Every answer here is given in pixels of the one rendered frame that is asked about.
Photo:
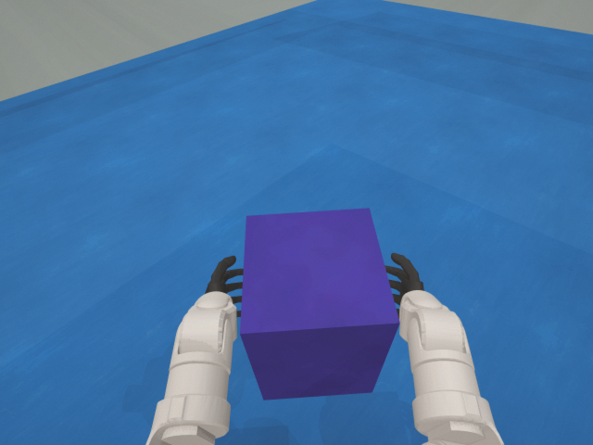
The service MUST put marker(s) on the robot right hand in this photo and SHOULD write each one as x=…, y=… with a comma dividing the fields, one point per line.
x=409, y=277

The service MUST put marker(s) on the robot left hand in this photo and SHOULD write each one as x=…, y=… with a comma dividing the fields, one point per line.
x=220, y=276

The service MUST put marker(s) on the carton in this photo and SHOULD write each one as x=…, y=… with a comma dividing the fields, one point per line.
x=318, y=315

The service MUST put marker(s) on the robot left forearm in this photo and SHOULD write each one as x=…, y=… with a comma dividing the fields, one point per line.
x=195, y=410

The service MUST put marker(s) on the robot right forearm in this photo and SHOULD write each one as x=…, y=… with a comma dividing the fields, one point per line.
x=448, y=405

